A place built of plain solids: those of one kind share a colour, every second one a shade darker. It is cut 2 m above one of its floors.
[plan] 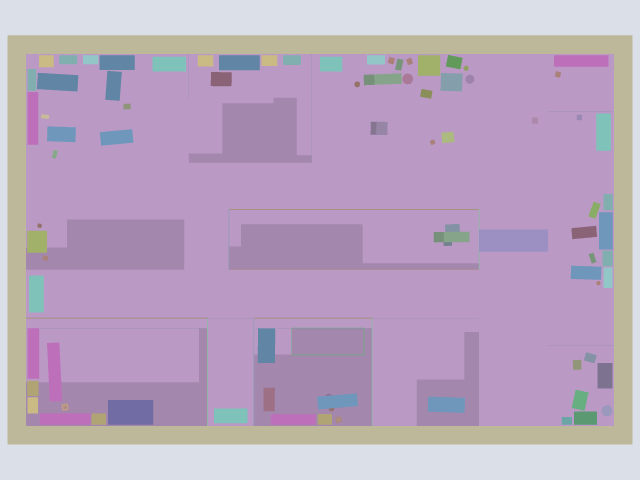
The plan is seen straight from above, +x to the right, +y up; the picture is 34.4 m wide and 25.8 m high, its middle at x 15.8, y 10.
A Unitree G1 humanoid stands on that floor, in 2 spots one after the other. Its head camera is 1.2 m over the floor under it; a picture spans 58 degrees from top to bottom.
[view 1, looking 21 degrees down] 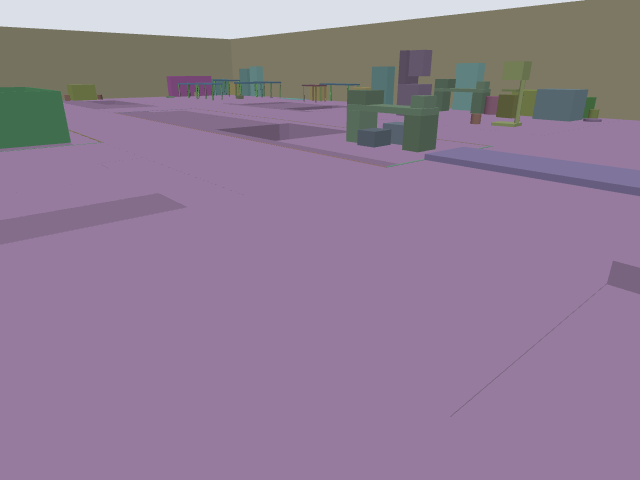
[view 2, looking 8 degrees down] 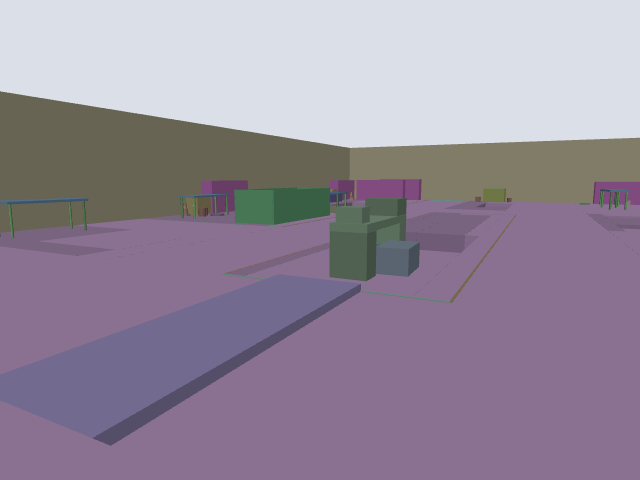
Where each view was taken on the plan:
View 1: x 28.79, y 3.14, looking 139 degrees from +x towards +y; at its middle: floor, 3.85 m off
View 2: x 29.24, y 12.49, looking -153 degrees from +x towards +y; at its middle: floor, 9.92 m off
